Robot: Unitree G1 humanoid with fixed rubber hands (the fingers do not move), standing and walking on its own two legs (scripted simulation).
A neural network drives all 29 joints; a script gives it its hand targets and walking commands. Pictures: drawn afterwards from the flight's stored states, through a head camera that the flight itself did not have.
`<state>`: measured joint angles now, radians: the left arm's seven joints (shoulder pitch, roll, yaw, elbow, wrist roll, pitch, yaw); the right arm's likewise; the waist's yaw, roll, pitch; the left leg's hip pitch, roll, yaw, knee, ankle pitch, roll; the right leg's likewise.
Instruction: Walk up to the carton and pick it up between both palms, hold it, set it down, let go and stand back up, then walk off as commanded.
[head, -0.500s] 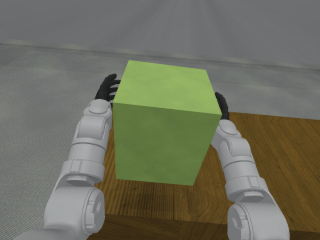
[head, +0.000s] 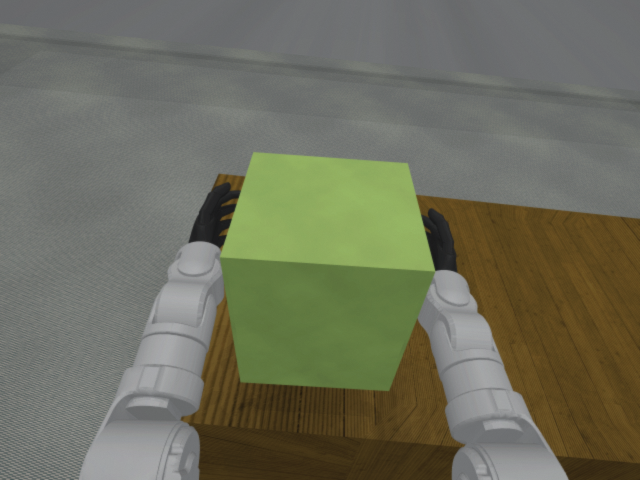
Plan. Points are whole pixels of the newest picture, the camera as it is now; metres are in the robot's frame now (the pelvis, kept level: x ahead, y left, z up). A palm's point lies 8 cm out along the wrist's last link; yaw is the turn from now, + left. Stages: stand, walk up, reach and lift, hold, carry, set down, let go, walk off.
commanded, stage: set down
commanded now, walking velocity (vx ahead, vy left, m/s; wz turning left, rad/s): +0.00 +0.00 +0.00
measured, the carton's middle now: (322, 274) +0.38 +0.00 +0.07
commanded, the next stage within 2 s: none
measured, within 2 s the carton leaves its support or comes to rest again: neither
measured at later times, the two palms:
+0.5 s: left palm (229, 231) +0.40 +0.13 +0.12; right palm (450, 287) +0.35 -0.17 +0.09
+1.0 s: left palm (229, 244) +0.41 +0.13 +0.09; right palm (442, 283) +0.37 -0.16 +0.08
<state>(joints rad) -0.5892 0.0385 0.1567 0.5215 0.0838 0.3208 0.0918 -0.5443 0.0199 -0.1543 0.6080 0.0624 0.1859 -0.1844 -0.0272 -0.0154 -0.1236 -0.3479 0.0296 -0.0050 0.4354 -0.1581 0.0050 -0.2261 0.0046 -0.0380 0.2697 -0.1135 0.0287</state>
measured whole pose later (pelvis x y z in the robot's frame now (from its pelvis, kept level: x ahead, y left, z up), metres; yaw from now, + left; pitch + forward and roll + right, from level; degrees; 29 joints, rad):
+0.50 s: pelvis +0.00 +0.00 +0.00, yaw +0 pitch +3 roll -2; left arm -0.73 0.03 0.20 0.73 0.23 0.22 0.01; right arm -0.53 0.06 -0.26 0.67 -0.03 0.08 -0.18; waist -0.05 -0.02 -0.08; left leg -0.34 0.03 -0.01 0.44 -0.15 0.01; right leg -0.23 0.00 -0.04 0.29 -0.12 0.03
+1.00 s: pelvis +0.01 +0.00 +0.00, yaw +0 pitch +5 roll -2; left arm -0.65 0.03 0.21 0.77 0.19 0.05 0.04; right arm -0.53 0.07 -0.28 0.75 -0.08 -0.06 -0.16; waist -0.05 -0.02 -0.08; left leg -0.34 0.03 -0.01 0.43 -0.18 0.00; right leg -0.23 0.00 -0.04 0.28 -0.14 0.03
